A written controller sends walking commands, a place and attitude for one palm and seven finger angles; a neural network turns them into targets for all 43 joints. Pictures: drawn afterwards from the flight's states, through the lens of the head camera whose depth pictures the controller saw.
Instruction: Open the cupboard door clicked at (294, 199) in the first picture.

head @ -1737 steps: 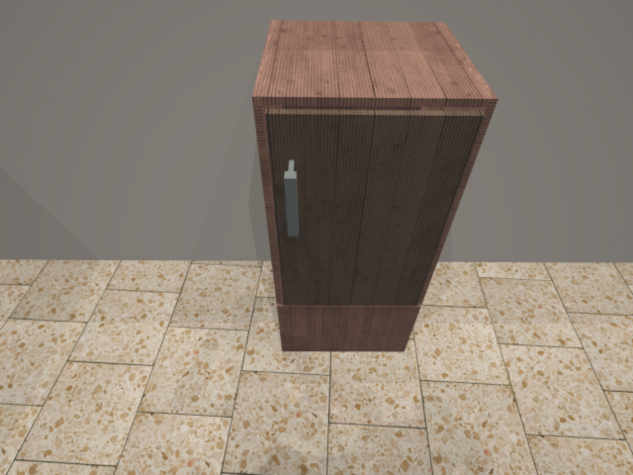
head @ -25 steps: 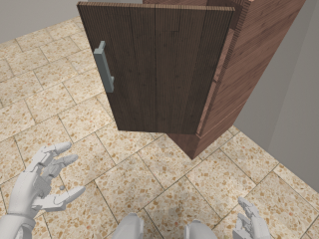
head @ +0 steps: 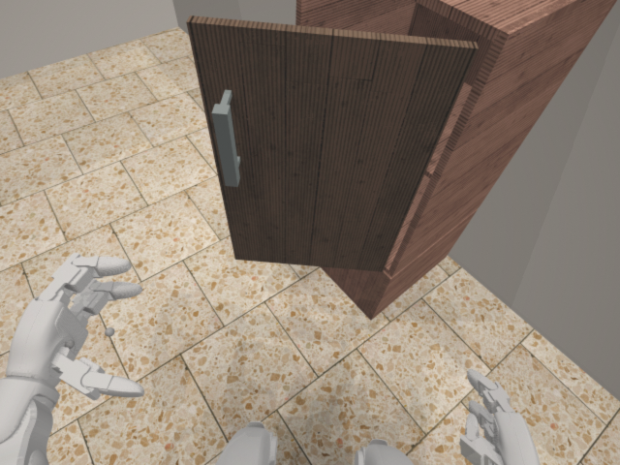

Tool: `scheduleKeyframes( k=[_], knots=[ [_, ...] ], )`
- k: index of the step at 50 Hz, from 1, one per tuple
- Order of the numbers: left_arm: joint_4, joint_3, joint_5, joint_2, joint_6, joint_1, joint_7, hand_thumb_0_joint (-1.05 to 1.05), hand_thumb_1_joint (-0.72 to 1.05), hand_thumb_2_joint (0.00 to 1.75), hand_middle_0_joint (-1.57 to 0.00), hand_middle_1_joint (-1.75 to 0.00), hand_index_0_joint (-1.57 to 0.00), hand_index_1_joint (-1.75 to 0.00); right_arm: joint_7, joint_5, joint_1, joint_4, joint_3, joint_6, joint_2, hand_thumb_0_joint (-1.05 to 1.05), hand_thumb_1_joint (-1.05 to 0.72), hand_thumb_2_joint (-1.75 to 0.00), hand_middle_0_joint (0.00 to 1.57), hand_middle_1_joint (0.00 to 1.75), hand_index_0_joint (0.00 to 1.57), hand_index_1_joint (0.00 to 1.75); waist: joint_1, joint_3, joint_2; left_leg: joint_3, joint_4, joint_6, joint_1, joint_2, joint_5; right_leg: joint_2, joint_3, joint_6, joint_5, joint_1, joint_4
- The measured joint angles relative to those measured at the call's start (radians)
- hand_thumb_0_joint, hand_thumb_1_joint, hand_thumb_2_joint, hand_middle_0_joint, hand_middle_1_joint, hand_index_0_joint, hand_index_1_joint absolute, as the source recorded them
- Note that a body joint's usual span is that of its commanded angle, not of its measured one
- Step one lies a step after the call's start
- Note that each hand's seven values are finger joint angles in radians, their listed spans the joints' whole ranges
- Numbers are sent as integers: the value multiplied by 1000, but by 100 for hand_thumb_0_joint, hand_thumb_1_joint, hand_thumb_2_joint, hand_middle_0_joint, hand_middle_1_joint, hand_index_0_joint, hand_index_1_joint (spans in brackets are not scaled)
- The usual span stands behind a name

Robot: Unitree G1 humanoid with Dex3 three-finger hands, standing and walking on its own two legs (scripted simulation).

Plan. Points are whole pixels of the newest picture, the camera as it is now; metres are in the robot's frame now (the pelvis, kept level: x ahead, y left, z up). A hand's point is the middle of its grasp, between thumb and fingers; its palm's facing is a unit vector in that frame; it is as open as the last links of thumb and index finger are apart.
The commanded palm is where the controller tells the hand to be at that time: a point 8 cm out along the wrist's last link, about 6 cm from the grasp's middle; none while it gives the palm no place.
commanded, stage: raise the hand with hooked fingers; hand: left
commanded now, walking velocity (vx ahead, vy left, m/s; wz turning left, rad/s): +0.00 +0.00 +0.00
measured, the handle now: (230, 140) +0.58 +0.18 +0.05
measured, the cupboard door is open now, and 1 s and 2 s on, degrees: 47 47 47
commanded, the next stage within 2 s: move the hooked fingers beside the handle in 0.80 s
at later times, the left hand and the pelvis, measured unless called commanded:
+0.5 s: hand (104, 285) +0.30 +0.27 +0.06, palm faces -0.01 -1.00 -0.05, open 14.0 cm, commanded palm +0.28 +0.32 +0.06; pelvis +0.01 +0.00 +0.01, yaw -1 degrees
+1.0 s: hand (116, 286) +0.30 +0.26 +0.06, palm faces +0.01 -1.00 -0.04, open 14.0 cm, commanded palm +0.29 +0.31 +0.06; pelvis +0.01 -0.01 +0.00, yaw -1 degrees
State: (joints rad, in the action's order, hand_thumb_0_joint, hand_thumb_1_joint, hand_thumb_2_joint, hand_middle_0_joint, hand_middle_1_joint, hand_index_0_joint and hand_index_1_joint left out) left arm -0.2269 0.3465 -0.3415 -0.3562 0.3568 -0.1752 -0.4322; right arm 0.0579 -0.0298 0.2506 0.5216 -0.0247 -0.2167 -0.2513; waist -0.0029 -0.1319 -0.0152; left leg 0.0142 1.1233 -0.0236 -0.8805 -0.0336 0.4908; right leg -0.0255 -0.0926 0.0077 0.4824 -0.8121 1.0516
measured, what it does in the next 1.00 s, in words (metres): stands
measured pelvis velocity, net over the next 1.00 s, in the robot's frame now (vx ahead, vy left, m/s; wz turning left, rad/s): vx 0.01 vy -0.01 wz -0.01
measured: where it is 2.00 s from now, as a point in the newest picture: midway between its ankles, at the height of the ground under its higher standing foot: outside the picture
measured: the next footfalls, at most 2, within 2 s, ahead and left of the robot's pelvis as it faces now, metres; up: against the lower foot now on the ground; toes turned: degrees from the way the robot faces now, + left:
none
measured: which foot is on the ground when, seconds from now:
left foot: down 0.00-1.00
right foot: down 0.00-1.00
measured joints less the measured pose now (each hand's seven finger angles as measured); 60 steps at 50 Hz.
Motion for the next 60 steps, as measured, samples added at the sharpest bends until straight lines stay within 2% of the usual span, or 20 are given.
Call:
scheduleKeyframes(
  k=[9,20,33,47,54,60],
  knots=[
    [-83,42,-8,-32,-29,99,-49,-1,-48,31,-30,-119,-30,-119,4,1,7,10,-15,9,-2,1,-90,-90,21,30,21,30,9,6,-4,-1,-8,-3,6,0,2,1,1,4,-2,8,-15],
    [-166,88,-22,-77,-50,184,-88,-1,-50,30,-30,-120,-30,-120,9,-3,38,23,0,27,-24,1,-91,-90,21,30,21,30,-7,10,-4,-10,-39,-1,21,-4,-4,6,11,3,-11,17,-41],
    [-159,84,-12,-50,-21,161,-70,-1,-50,30,-30,-120,-30,-120,3,-2,44,17,12,44,-27,1,-91,-90,21,30,21,30,-18,10,-3,-13,-46,7,24,-10,-3,12,14,-5,-5,12,-38],
    [-201,83,-19,-51,-23,180,-89,-1,-50,30,-30,-120,-30,-120,8,-5,23,13,0,54,-20,1,-91,-90,21,30,21,30,-9,3,-8,-5,-40,18,23,-14,-2,17,7,-15,2,9,-26],
    [-288,91,2,-67,-13,292,-86,-1,-50,30,-30,-120,-30,-120,23,-4,13,36,-2,51,-26,1,-91,-90,21,30,21,30,-7,13,-2,6,-17,22,-2,-15,1,17,-2,-20,7,-11,-5],
    [-335,79,19,-82,-28,365,-90,-1,-50,30,-30,-120,-30,-120,20,-4,20,45,-2,65,-24,1,-91,-90,21,30,21,30,-21,9,-2,-1,-23,20,-7,-17,-2,19,5,-19,1,-20,-9]
  ],
)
